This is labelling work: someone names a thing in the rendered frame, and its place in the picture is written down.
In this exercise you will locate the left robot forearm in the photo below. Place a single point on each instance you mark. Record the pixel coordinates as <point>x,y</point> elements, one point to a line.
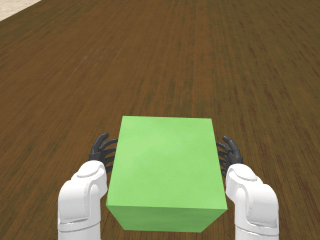
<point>79,209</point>

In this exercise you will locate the left robot hand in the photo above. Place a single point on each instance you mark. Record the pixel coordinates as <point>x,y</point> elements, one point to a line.
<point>98,153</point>

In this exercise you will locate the carton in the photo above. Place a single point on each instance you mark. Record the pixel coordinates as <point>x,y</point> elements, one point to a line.
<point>166,175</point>

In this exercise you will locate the right robot forearm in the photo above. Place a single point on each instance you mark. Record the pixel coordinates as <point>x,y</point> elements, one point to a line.
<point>256,205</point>

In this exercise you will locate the right robot hand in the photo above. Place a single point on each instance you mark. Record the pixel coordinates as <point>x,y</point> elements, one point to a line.
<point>232,156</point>

